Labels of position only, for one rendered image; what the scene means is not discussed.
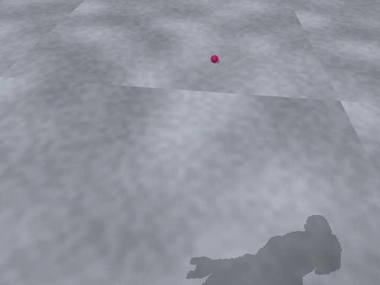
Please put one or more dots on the ball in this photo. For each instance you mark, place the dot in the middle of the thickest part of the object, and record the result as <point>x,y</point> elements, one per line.
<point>214,58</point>

